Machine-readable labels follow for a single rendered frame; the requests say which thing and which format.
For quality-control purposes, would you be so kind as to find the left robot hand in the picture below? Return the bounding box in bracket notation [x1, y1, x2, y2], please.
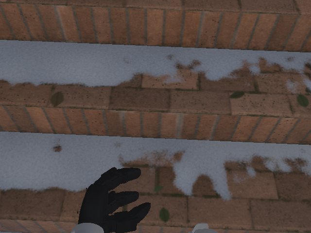
[77, 167, 151, 233]

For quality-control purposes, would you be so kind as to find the right robot shin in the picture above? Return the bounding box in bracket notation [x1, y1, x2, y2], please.
[192, 223, 209, 233]

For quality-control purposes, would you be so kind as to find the left robot forearm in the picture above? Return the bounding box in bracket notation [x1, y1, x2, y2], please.
[70, 223, 104, 233]

